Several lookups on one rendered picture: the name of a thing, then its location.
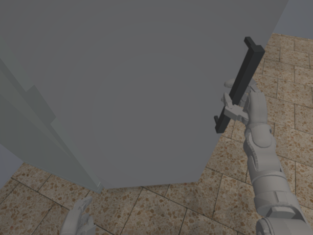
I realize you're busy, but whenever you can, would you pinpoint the robot right hand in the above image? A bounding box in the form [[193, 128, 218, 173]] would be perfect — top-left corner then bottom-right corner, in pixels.
[[221, 78, 268, 127]]

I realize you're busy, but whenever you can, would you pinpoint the fridge door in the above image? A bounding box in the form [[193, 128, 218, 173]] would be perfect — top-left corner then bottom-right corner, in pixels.
[[0, 0, 289, 189]]

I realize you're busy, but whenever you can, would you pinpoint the robot right forearm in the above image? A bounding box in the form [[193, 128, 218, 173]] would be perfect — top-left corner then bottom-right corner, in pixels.
[[243, 122, 313, 234]]

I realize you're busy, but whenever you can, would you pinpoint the right robot upper arm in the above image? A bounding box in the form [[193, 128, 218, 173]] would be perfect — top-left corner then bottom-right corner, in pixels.
[[256, 217, 313, 235]]

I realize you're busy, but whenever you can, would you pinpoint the handle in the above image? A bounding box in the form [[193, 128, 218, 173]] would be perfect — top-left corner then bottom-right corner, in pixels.
[[214, 37, 265, 134]]

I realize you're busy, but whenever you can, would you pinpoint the robot left hand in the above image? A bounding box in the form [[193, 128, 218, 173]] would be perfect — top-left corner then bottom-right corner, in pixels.
[[59, 196, 96, 235]]

